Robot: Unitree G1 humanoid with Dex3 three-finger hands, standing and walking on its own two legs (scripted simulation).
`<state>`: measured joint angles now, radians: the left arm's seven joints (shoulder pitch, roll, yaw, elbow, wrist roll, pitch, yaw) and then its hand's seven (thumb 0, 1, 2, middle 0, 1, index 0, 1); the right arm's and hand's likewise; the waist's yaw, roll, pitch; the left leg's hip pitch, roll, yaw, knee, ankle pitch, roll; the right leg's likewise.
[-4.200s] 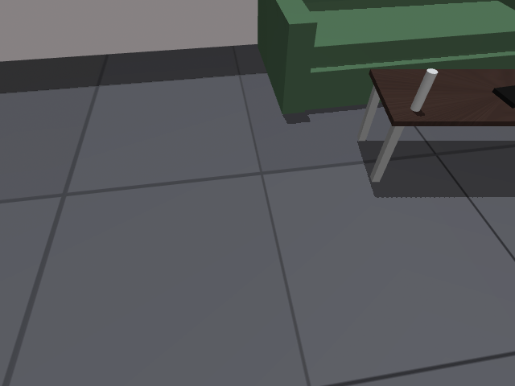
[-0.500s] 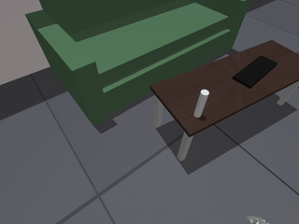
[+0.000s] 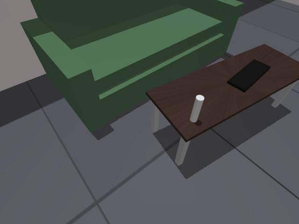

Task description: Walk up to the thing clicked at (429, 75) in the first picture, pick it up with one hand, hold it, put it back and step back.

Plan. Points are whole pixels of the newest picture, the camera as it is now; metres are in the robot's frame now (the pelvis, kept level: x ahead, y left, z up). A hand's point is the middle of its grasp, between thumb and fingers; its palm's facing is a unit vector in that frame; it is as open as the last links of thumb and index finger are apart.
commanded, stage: walk up
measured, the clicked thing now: (196, 109) +0.70 -0.26 -0.27
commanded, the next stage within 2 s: stand in 0.26 s
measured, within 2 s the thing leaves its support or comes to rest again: neither
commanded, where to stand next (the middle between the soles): +0.05 -0.01 m, yaw +2 degrees
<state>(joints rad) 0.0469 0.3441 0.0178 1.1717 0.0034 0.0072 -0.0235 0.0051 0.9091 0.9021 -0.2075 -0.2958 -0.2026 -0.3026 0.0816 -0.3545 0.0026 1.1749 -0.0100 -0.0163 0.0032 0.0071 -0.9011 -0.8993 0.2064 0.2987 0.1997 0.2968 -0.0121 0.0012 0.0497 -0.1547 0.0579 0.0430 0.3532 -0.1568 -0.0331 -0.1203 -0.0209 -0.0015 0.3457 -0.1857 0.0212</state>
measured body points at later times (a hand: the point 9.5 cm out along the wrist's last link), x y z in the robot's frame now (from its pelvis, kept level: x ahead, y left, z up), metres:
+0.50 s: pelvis +0.01 +0.00 +0.00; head +0.02 +0.00 +0.45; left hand +0.09 +0.30 -0.13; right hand +0.10 -0.30 -0.13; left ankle +0.02 +0.14 -0.75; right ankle +0.00 -0.13 -0.75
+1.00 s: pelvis +0.02 +0.00 +0.00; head +0.02 +0.00 +0.45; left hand +0.09 +0.30 -0.13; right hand +0.09 -0.30 -0.13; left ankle +0.02 +0.14 -0.75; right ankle +0.00 -0.13 -0.75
